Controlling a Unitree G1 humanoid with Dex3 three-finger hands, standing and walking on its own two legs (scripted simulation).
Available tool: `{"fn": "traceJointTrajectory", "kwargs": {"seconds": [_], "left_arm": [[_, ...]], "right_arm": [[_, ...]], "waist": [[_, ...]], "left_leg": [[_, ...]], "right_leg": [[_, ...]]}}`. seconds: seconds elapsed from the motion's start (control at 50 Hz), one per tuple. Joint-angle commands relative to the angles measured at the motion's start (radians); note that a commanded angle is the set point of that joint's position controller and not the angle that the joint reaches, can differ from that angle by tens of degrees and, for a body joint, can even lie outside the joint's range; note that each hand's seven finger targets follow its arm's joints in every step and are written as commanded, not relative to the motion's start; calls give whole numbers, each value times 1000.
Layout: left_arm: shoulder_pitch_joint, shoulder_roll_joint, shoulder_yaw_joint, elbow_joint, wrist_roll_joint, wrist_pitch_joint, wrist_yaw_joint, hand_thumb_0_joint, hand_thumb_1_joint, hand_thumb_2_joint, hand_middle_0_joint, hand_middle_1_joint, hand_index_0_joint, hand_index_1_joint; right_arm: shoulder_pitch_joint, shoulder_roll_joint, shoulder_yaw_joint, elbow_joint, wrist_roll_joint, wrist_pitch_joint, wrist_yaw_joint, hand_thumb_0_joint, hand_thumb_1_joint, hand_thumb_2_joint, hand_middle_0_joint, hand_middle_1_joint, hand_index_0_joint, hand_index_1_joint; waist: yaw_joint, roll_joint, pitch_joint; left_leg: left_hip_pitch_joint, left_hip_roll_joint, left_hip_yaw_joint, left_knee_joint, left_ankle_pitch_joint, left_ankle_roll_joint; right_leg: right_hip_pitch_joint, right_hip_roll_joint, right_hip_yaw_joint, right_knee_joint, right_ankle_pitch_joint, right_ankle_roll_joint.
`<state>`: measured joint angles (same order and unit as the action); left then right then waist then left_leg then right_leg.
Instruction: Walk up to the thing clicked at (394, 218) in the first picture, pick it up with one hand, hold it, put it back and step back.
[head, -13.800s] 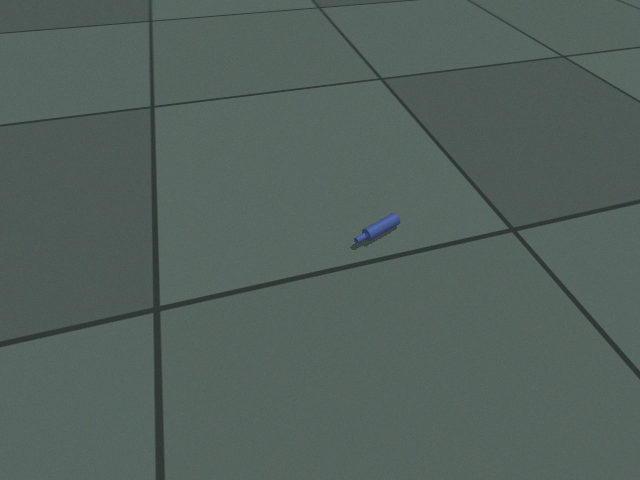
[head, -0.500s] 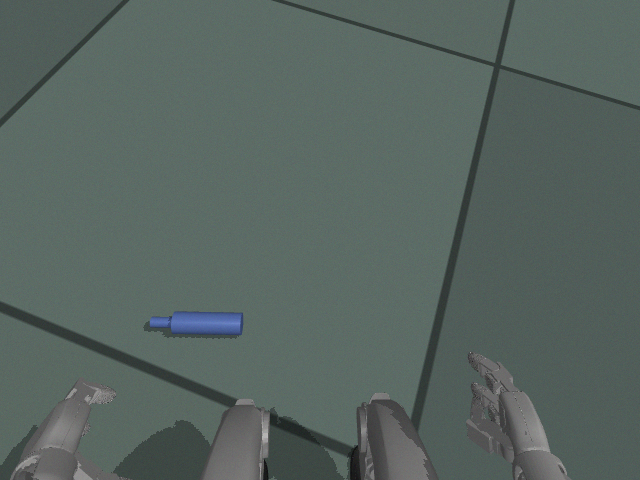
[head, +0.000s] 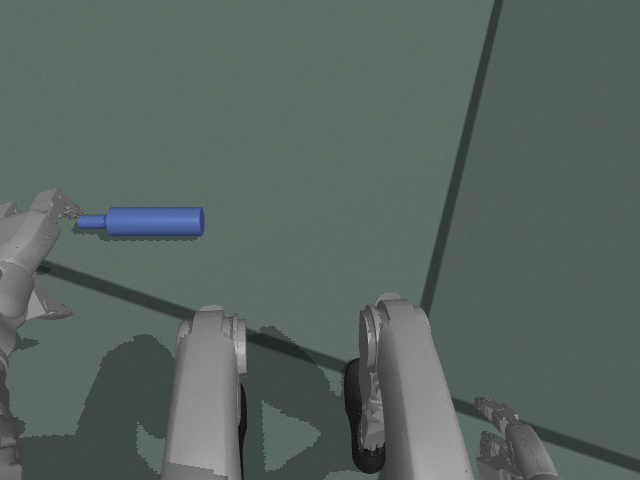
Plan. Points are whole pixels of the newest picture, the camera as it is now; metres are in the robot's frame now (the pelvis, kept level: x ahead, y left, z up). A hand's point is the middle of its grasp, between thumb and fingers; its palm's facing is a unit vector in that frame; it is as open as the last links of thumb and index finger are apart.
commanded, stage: rise first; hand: left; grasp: from above
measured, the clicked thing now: (142, 221) +0.52 +0.31 -0.39
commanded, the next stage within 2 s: none
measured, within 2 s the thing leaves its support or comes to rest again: neither
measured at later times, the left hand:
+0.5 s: hand (76, 239) +0.43 +0.34 -0.21, palm faces -0.46 -0.04 -0.89, open 14.1 cm
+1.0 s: hand (90, 230) +0.46 +0.34 -0.25, palm faces -0.46 -0.03 -0.89, open 14.1 cm
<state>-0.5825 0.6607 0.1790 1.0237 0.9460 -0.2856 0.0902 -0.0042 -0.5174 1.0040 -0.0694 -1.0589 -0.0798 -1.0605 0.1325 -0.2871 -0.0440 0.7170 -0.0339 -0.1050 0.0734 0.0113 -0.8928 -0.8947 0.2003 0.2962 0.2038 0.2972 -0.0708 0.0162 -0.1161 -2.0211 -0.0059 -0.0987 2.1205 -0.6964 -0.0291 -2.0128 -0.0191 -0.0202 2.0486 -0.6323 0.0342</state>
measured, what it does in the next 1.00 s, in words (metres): lowers itself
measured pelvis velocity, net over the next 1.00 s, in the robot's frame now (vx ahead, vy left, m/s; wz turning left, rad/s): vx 0.00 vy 0.02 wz -0.07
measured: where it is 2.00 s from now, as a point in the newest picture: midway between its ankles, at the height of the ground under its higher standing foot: (297, 445)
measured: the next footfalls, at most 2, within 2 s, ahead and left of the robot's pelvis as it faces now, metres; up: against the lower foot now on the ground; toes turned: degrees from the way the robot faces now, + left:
none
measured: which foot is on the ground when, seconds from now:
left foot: down 0.00-1.00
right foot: down 0.00-1.00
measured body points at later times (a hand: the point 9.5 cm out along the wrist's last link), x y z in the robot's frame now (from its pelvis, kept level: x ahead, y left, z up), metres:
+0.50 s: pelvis -0.01 +0.02 -0.07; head +0.22 +0.08 +0.31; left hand +0.45 +0.34 -0.16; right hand +0.05 -0.27 -0.18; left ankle +0.08 +0.13 -0.39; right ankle +0.10 -0.13 -0.39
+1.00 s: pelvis +0.00 +0.02 -0.09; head +0.25 +0.09 +0.28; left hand +0.48 +0.34 -0.20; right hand +0.05 -0.27 -0.19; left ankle +0.08 +0.13 -0.39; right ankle +0.10 -0.13 -0.39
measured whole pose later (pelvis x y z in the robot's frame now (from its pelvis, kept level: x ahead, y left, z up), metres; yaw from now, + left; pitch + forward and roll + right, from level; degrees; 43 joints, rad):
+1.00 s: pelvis +0.00 +0.02 -0.09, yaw -4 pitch +34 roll -10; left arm -0.92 0.89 0.18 1.42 1.36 -0.38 0.36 0.00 -0.53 1.00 -0.08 -1.01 -0.09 -1.01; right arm 0.12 -0.28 0.06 0.74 -0.18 0.00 0.15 0.00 -0.92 -0.90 0.20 0.30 0.20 0.30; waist -0.22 -0.03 -0.03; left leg -2.30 -0.03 -0.14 2.42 -0.73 0.00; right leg -2.24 -0.01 -0.04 2.29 -0.65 0.07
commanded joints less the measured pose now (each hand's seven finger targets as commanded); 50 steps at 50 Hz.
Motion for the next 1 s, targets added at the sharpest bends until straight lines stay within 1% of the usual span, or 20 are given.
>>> {"fn": "traceJointTrajectory", "kwargs": {"seconds": [0.0, 0.02, 0.12, 0.16, 0.26, 0.3, 0.34, 0.4, 0.42, 0.48, 0.52, 0.58, 0.64, 0.68, 0.72, 0.78, 0.8, 0.92, 0.96, 0.98], "left_arm": [[-266, 359, 78, -68, 62, -70, 71, 0, -545, 1018, -57, -1042, -60, -1040], [-258, 390, 106, -37, 80, -78, 88, 0, -551, 1022, -59, -1027, -58, -1028], [-384, 408, 80, 14, 173, -106, 162, 0, -544, 1022, -58, -998, -55, -1001], [-417, 425, 77, 48, 212, -106, 192, 0, -534, 1011, -58, -996, -60, -994], [-491, 450, 58, 123, 279, -99, 235, 0, -531, 1008, -54, -1004, -60, -998], [-514, 426, 26, 149, 300, -90, 242, 0, -526, 1000, -55, -1008, -64, -998], [-546, 441, 28, 158, 311, -91, 249, 0, -529, 1001, -51, -1001, -59, -992], [-557, 446, 16, 189, 338, -87, 256, 0, -539, 1006, -54, -1005, -60, -999], [-589, 476, 29, 174, 344, -94, 261, 0, -528, 995, -53, -1009, -62, -999], [-578, 455, 9, 223, 367, -98, 268, 0, -526, 993, -55, -1016, -66, -1004], [-603, 475, 15, 224, 376, -109, 276, 0, -527, 993, -54, -1019, -65, -1007], [-585, 523, 55, 228, 399, -118, 289, 0, -525, 986, -55, -1023, -69, -1008], [-602, 509, 48, 256, 393, -118, 301, 0, -525, 983, -56, -1030, -71, -1014], [-602, 477, 18, 272, 393, -113, 302, 0, -541, 994, -60, -1023, -68, -1014], [-622, 529, 43, 258, 391, -112, 309, 0, -539, 995, -61, -1020, -68, -1012], [-606, 508, 32, 249, 394, -104, 312, 0, -549, 1005, -62, -1022, -67, -1017], [-644, 528, 40, 225, 390, -107, 314, 0, -551, 1006, -59, -1019, -63, -1014], [-612, 528, 46, 248, 385, -97, 319, 0, -560, 1019, -67, -1005, -62, -1010], [-623, 533, 42, 238, 385, -98, 319, 0, -567, 1021, -65, -1003, -59, -1009], [-609, 543, 53, 244, 384, -95, 321, 0, -565, 1022, -67, -997, -59, -1005]], "right_arm": [[157, -207, -66, -60, -16, 2, -3, 0, -899, -903, 200, 300, 200, 300], [161, -212, -63, -53, -21, 11, -1, 0, -899, -903, 200, 300, 200, 300], [173, -223, -50, -28, -44, 46, 14, 0, -898, -904, 200, 300, 200, 300], [174, -228, -46, -20, -53, 58, 17, 0, -899, -904, 200, 300, 200, 300], [173, -237, -35, -8, -74, 78, 27, 0, -900, -904, 200, 300, 200, 300], [168, -233, -29, 0, -81, 81, 29, 0, -900, -904, 200, 300, 200, 300], [178, -247, -30, 5, -87, 83, 33, 0, -899, -903, 200, 300, 200, 300], [188, -248, -21, 17, -98, 90, 36, 0, -903, -904, 200, 300, 200, 300], [180, -250, -22, 15, -100, 92, 38, 0, -902, -905, 200, 300, 200, 300], [176, -245, -13, 18, -110, 98, 42, 0, -904, -905, 200, 300, 200, 300], [168, -244, -7, 16, -116, 102, 43, 0, -904, -905, 200, 300, 200, 300], [180, -253, -4, 13, -129, 109, 46, 0, -906, -906, 200, 300, 200, 300], [192, -249, 2, 18, -137, 112, 51, 0, -907, -906, 200, 300, 200, 300], [187, -241, 11, 21, -142, 110, 53, 0, -909, -907, 200, 300, 200, 300], [185, -253, 9, 17, -140, 110, 52, 0, -908, -906, 200, 300, 200, 300], [195, -255, 15, 20, -149, 111, 56, 0, -909, -907, 200, 300, 200, 300], [198, -257, 9, 20, -145, 111, 56, 0, -908, -906, 200, 300, 200, 300], [202, -258, 22, 14, -150, 116, 59, 0, -908, -907, 200, 300, 200, 300], [218, -260, 26, 19, -154, 114, 61, 0, -908, -906, 200, 300, 200, 300], [209, -261, 26, 17, -151, 116, 61, 0, -907, -906, 200, 300, 200, 300]], "waist": [[-13, 112, -631], [-6, 113, -626], [-47, 202, -612], [-50, 212, -600], [-74, 246, -581], [-83, 259, -572], [-100, 264, -583], [-106, 273, -590], [-110, 279, -597], [-121, 267, -574], [-124, 259, -564], [-119, 267, -612], [-141, 263, -589], [-145, 260, -579], [-140, 273, -587], [-143, 308, -597], [-152, 322, -604], [-150, 308, -595], [-164, 309, -600], [-153, 300, -612]], "left_leg": [[348, -16, 73, -224, 92, 58], [353, -16, 65, -218, 92, 57], [370, -16, 49, -174, 115, 50], [369, -16, 40, -166, 106, 48], [337, -23, 38, -140, 65, 48], [336, -24, 43, -125, 62, 49], [340, -24, 27, -118, 83, 46], [359, -24, 22, -99, 131, 42], [339, -25, 25, -89, 129, 44], [318, -28, 34, -64, 130, 48], [287, -34, 41, -50, 120, 54], [318, -31, 42, -26, 196, 52], [286, -32, 49, -6, 192, 57], [277, -34, 53, 1, 179, 61], [276, -32, 49, -1, 171, 60], [335, -25, 33, -2, 221, 49], [322, -24, 34, 4, 223, 49], [301, -27, 43, 21, 221, 53], [302, -26, 41, 33, 250, 54], [297, -27, 45, 36, 249, 56]], "right_leg": [[326, 25, -64, -197, 49, -58], [302, 26, -71, -179, 48, -58], [179, 25, -89, -108, 72, -63], [144, 22, -97, -86, 66, -65], [90, 19, -109, -53, 44, -64], [67, 18, -108, -45, 41, -65], [48, 15, -116, -23, 60, -61], [39, 12, -118, -2, 93, -62], [36, 15, -118, 4, 94, -63], [36, 17, -116, 6, 96, -61], [43, 19, -113, 7, 92, -59], [65, 22, -116, 29, 145, -60], [66, 27, -120, 28, 150, -59], [65, 28, -120, 24, 141, -58], [56, 30, -122, 33, 134, -59], [36, 26, -126, 52, 160, -58], [36, 29, -129, 58, 169, -59], [53, 31, -127, 52, 173, -57], [69, 31, -128, 56, 202, -55], [75, 34, -126, 56, 202, -55]]}}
